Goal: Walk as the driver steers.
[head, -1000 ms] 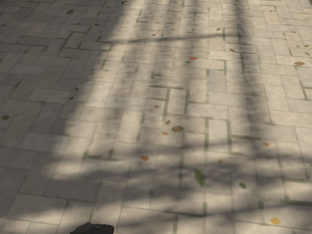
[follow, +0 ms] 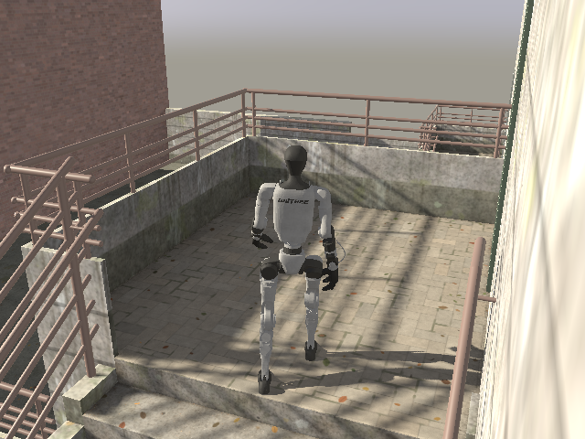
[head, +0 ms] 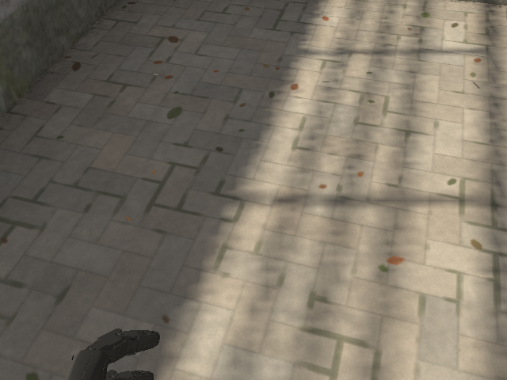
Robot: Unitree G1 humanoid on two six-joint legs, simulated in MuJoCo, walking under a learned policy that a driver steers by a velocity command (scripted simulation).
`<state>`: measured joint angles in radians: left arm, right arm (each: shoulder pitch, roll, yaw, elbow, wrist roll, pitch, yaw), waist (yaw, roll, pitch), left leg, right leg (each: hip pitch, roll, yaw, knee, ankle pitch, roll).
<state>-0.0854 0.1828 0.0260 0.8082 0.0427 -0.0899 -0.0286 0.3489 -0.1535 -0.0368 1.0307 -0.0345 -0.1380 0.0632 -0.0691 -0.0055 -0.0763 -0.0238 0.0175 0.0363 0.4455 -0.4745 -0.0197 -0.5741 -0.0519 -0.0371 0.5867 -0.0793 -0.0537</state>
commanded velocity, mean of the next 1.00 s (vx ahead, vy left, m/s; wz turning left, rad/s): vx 0.50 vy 0.00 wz -0.21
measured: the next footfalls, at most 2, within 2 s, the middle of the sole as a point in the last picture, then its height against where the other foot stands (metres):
left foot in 0.58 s outside the picture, level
right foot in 1.10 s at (327, 318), level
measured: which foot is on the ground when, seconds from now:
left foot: down 0.00-0.02, up 0.04-0.56, down 0.58-1.00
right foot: down 0.00-0.60, up 0.62-1.00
